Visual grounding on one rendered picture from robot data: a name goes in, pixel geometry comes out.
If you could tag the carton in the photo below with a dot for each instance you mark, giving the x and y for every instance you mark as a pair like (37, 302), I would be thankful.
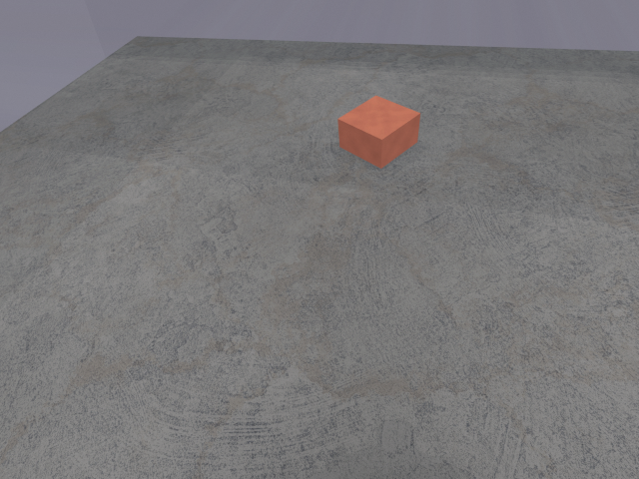
(378, 130)

